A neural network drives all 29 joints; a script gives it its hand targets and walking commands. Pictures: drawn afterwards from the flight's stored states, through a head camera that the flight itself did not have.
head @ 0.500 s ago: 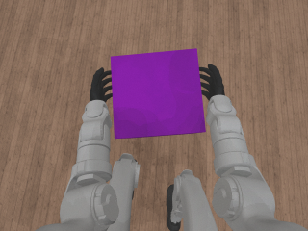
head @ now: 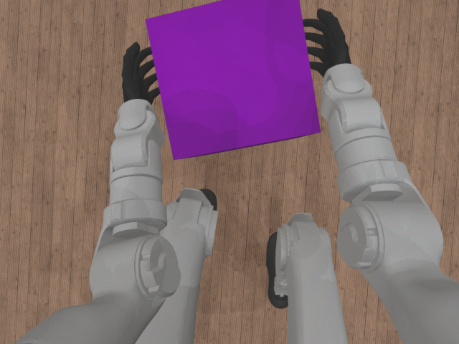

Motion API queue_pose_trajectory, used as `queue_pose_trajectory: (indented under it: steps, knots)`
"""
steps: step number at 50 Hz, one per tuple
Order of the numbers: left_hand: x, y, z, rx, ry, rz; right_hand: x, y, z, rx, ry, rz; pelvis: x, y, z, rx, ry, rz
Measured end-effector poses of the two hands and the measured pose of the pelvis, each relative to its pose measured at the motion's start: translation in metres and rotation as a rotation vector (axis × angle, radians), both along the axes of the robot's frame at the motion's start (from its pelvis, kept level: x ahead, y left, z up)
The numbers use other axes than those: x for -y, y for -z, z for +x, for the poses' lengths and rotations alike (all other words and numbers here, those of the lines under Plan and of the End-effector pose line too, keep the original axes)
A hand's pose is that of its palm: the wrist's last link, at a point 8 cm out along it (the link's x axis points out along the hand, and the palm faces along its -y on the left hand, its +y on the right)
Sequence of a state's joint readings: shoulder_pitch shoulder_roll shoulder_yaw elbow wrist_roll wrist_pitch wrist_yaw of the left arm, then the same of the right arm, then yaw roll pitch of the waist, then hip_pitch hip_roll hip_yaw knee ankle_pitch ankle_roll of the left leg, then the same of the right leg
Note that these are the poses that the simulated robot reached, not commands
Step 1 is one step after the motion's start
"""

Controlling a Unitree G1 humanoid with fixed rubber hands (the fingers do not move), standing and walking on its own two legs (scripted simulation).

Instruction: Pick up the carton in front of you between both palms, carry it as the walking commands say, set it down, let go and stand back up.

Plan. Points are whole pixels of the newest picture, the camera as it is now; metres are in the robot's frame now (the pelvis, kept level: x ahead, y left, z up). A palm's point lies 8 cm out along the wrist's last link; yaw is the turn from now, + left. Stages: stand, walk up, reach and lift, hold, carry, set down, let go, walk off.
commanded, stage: set down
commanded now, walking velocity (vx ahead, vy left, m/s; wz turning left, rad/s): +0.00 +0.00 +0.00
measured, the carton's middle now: (237, 93) +0.50 +0.08 -0.21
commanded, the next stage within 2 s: none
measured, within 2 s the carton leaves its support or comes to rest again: rests again in 1.26 s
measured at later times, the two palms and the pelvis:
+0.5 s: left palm (141, 95) +0.47 +0.25 -0.21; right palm (296, 77) +0.56 -0.03 -0.25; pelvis +0.00 -0.02 -0.07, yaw +3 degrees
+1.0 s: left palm (147, 97) +0.47 +0.25 -0.23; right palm (300, 83) +0.55 -0.04 -0.26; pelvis -0.01 -0.02 -0.08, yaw +2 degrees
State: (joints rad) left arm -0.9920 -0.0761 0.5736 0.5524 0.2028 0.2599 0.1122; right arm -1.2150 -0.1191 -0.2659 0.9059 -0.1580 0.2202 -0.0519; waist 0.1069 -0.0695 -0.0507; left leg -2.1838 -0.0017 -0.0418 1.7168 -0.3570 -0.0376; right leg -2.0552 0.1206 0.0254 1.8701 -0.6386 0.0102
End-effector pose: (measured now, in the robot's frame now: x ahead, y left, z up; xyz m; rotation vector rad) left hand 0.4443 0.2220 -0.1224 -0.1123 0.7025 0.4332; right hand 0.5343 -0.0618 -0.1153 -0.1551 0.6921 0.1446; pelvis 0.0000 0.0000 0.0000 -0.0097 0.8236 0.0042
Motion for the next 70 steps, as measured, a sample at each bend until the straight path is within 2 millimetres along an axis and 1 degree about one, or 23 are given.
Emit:
queue_pose_trajectory:
  steps: [10,15,20,23,28,33,38,48,70]
  knots:
    - [-0.006,0.06,0.006,-0.03,-0.027,0.011,-0.01,0.061,0.017,-0.019,-0.055,-0.02,0.005,0.04,-0.011,0.012,0.007,0.013]
    - [-0.019,0.069,0.019,-0.037,-0.026,0.04,-0.02,0.09,0.022,-0.029,-0.084,-0.02,0.009,0.055,-0.011,0.01,0.004,0.026]
    - [-0.029,0.082,0.023,-0.056,-0.029,0.047,-0.029,0.118,0.024,-0.049,-0.12,-0.019,0.013,0.067,-0.008,0.0,-0.001,0.037]
    - [-0.032,0.085,0.024,-0.061,-0.024,0.053,-0.032,0.127,0.023,-0.052,-0.128,-0.012,0.015,0.071,-0.005,0.004,0.003,0.042]
    - [-0.029,0.09,0.025,-0.064,-0.012,0.041,-0.027,0.134,0.022,-0.057,-0.127,-0.014,0.018,0.075,-0.002,-0.002,0.006,0.049]
    - [-0.024,0.094,0.026,-0.072,0.007,0.029,-0.02,0.137,0.023,-0.066,-0.126,-0.018,0.02,0.079,-0.002,-0.005,0.014,0.054]
    - [-0.022,0.096,0.026,-0.081,0.021,0.027,-0.018,0.139,0.023,-0.074,-0.128,-0.018,0.021,0.081,-0.004,-0.005,0.022,0.058]
    - [-0.025,0.105,0.026,-0.106,0.033,0.031,-0.017,0.149,0.018,-0.095,-0.146,-0.012,0.019,0.082,-0.006,0.013,0.023,0.06]
    - [-0.041,0.121,0.024,-0.124,0.035,0.049,-0.026,0.154,0.016,-0.071,-0.195,0.058,0.012,0.087,-0.008,0.071,0.014,0.062]
